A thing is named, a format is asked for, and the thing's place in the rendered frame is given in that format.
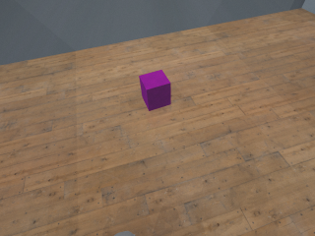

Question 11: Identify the carton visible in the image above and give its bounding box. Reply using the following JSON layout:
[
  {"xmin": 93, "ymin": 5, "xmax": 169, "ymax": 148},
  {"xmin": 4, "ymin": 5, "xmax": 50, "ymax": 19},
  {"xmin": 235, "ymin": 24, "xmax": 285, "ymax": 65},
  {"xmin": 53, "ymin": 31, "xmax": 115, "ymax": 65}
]
[{"xmin": 139, "ymin": 70, "xmax": 171, "ymax": 111}]

